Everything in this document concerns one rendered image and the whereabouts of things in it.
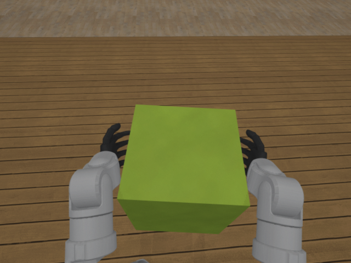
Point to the left robot hand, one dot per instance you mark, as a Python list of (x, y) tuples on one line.
[(109, 141)]

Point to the robot left forearm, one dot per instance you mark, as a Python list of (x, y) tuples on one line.
[(90, 209)]

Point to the right robot hand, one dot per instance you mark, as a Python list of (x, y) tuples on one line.
[(256, 149)]

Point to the robot right forearm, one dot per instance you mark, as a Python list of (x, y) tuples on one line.
[(280, 214)]

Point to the carton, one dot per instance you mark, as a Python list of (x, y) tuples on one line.
[(183, 170)]

